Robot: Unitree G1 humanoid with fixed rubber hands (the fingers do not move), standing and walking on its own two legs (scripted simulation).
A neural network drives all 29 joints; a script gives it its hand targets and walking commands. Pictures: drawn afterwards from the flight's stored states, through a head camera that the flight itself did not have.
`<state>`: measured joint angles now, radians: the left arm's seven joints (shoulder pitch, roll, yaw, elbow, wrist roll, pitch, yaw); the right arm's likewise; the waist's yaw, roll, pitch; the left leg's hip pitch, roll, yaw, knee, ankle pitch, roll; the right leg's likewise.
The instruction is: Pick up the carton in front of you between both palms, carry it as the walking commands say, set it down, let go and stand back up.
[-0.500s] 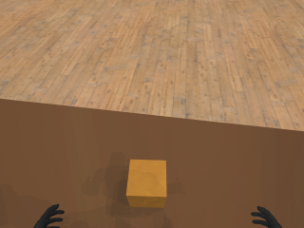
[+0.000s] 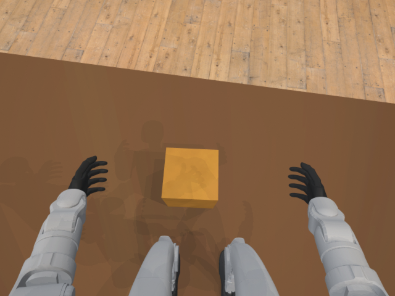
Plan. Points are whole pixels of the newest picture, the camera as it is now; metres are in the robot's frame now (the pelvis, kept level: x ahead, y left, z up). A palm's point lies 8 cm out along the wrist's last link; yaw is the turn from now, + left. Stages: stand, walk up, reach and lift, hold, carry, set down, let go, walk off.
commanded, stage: reach and lift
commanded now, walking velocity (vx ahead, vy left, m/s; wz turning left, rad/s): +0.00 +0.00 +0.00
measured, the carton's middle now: (191, 180) +0.44 +0.04 -0.58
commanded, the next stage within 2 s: none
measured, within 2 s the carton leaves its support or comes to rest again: neither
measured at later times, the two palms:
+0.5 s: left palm (119, 134) +0.46 +0.23 -0.15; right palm (262, 141) +0.45 -0.15 -0.16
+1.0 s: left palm (137, 168) +0.44 +0.23 -0.39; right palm (246, 170) +0.44 -0.16 -0.40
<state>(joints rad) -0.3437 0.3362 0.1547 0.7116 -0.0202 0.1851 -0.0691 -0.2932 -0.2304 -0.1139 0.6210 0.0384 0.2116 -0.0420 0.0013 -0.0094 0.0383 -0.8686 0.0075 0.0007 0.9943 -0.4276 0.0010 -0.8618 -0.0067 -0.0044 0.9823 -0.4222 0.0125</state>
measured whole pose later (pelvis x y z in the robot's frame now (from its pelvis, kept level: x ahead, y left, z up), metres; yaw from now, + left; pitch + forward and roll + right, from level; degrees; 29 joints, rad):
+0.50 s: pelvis -0.07 +0.01 -0.07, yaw +0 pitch +40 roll -2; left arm -1.28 0.35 0.29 1.05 0.02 0.17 -0.04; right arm -1.20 -0.18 -0.34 0.90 -0.03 0.20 -0.12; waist 0.00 -0.01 0.04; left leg -1.56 0.00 0.00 1.15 -0.30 0.02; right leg -1.54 -0.02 0.00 1.12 -0.30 0.03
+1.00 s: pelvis -0.07 +0.00 -0.24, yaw -1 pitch +49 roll -2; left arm -1.18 0.40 0.18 0.96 -0.15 0.06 0.02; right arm -1.13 -0.22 -0.17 0.83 0.14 0.09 -0.17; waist 0.02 -0.02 0.03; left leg -2.16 0.00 -0.03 1.83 -0.53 -0.01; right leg -2.15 0.02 0.01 1.82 -0.53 0.03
